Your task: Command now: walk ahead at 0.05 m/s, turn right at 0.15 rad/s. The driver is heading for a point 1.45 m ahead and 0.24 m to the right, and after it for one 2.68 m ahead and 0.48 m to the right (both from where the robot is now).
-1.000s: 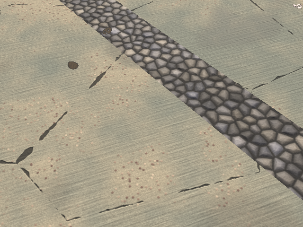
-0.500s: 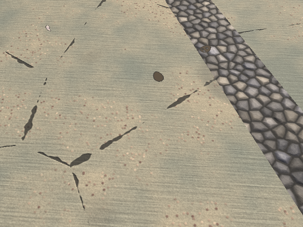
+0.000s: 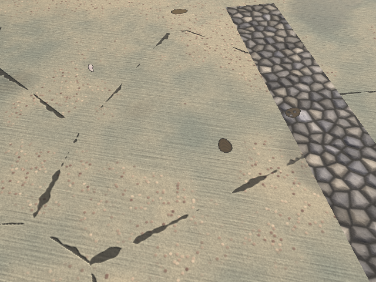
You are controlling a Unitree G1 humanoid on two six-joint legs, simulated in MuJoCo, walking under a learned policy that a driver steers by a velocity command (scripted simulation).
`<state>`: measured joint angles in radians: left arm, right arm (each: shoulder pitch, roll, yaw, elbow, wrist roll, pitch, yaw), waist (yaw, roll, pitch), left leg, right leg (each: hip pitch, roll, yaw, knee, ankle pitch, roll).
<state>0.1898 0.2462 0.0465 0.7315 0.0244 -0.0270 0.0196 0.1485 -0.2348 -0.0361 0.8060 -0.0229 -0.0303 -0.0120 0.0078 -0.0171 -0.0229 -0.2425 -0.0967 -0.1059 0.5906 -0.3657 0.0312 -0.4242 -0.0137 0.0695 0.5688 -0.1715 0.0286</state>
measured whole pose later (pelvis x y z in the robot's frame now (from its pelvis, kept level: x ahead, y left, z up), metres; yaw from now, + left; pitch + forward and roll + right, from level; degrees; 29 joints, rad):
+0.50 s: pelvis +0.04 -0.04 +0.00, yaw -14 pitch +3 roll -1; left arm 0.11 0.29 0.08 0.56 -0.02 0.04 -0.03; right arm 0.24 -0.30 -0.10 0.79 0.02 0.03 -0.05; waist -0.04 0.02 0.04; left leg -0.17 0.09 0.11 0.61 -0.47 -0.03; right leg -0.44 0.02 -0.04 0.68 -0.27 0.00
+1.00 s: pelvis +0.07 -0.06 +0.00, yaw -16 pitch +0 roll -1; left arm 0.15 0.23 0.04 0.65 0.02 0.01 0.01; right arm 0.23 -0.26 -0.06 0.75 0.00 0.02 -0.01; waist -0.01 -0.02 0.02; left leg -0.32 0.01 -0.08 0.61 -0.29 -0.03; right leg -0.30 0.04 0.00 0.59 -0.30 -0.02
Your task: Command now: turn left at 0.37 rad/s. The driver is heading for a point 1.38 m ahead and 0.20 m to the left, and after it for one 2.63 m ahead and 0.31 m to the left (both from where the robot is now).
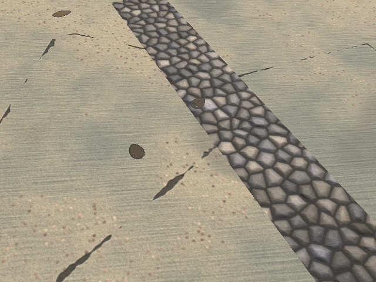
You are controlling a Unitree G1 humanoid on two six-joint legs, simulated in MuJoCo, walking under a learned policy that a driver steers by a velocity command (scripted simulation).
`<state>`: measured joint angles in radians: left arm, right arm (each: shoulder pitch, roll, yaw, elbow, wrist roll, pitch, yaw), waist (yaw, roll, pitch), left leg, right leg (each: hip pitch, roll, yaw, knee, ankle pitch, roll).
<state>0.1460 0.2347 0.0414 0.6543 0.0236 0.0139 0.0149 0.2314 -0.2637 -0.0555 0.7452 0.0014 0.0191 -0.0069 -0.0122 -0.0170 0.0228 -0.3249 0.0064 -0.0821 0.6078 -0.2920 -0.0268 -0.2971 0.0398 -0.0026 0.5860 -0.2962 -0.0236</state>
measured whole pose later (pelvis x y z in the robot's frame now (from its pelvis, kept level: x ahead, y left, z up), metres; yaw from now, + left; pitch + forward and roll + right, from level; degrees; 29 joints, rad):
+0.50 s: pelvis +0.01 +0.06 +0.01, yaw +17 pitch +3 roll -1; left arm 0.12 0.32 0.09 0.67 0.01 0.03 0.03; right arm 0.17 -0.29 -0.06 0.62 0.01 0.02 0.01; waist 0.00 -0.04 0.05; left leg -0.33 -0.05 -0.03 0.54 -0.25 0.06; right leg -0.53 -0.02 0.02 1.17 -0.48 0.08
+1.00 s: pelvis +0.02 +0.04 -0.01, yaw +10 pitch +1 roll +2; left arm 0.20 0.31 0.08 0.66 -0.02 0.03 0.01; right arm 0.16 -0.28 -0.09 0.68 -0.02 0.03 -0.03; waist 0.00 -0.02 0.04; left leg -0.30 -0.02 0.09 0.62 -0.34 0.03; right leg -0.37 0.00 0.13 0.70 -0.34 0.02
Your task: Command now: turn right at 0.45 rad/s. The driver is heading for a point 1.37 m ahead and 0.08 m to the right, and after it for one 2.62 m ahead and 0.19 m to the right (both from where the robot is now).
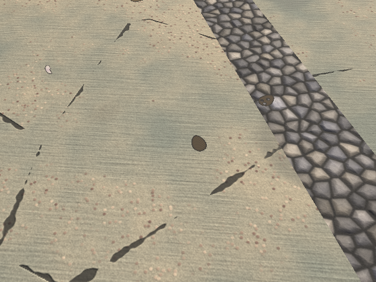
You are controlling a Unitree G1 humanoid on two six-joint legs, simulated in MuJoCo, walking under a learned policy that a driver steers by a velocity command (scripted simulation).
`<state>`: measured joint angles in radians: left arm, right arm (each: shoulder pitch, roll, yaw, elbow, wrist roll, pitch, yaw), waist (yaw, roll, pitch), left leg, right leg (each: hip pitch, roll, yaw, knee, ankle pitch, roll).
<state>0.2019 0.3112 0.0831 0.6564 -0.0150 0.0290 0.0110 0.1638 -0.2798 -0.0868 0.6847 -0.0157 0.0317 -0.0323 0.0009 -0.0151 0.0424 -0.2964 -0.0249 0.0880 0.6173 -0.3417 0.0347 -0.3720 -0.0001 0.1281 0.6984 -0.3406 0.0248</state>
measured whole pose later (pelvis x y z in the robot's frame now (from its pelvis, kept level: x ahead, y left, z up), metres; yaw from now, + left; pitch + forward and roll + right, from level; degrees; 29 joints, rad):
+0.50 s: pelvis +0.01 -0.06 +0.02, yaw -14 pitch +2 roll +2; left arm 0.18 0.27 0.04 0.61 0.00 0.02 0.02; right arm 0.13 -0.30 -0.08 0.72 0.01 0.02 -0.02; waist 0.01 0.03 0.02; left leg -0.47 0.02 -0.07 0.85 -0.29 -0.09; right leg -0.27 0.09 0.12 0.44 -0.21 -0.08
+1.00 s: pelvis +0.16 +0.00 +0.03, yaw +0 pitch +2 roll -1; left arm 0.19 0.33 0.05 0.67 0.01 -0.10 -0.03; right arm 0.38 -0.27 -0.03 0.73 0.01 -0.05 0.00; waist -0.03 -0.03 0.02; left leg -0.11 -0.06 -0.10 0.34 -0.26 0.07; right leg -0.58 -0.02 0.03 0.94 -0.24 0.03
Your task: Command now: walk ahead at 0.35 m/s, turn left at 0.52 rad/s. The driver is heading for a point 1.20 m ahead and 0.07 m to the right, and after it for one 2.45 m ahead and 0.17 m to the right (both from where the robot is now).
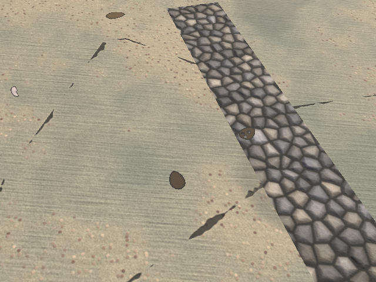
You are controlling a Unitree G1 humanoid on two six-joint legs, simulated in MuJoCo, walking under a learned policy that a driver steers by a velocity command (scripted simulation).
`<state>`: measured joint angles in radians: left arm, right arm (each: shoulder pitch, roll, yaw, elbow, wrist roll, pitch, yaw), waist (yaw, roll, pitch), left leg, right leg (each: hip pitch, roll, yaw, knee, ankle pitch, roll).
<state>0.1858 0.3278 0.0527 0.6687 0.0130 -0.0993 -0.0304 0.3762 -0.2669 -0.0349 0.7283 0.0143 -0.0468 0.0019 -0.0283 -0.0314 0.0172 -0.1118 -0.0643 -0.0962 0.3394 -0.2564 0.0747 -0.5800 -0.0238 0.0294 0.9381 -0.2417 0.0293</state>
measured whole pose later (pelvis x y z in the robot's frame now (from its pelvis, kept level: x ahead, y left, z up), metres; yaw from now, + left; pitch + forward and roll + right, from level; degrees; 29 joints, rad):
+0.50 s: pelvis +0.17 -0.01 -0.01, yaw +6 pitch +0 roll +0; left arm 0.16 0.27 0.04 0.73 -0.01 -0.01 -0.02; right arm 0.15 -0.29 -0.03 0.67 -0.01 0.03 -0.05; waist 0.04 0.00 0.09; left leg -0.36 -0.01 -0.10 0.71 -0.40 -0.07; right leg -0.35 0.08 0.08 0.45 -0.09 -0.04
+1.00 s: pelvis +0.18 -0.02 -0.02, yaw -11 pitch +1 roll +0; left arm 0.15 0.30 0.06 0.63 -0.01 0.05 -0.02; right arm 0.16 -0.31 -0.07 0.68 -0.01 0.02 -0.03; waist -0.01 0.04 0.06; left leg -0.36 0.09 0.05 0.81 -0.49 -0.05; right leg -0.30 0.03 -0.01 0.59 -0.31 -0.05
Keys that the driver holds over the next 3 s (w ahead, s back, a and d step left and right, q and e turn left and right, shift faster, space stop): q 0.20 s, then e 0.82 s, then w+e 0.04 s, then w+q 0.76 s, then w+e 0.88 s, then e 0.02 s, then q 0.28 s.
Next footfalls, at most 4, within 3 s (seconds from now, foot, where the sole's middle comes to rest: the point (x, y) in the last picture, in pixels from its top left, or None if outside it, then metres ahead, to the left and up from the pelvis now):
0.22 right None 0.30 -0.09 -0.78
0.56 left None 0.24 0.13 -0.78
0.94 right None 0.21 -0.12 -0.78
1.52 left None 0.45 0.10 -0.78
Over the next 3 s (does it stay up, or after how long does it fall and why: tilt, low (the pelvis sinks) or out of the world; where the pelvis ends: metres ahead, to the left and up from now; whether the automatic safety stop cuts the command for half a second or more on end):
stays up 1.09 -0.03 -0.02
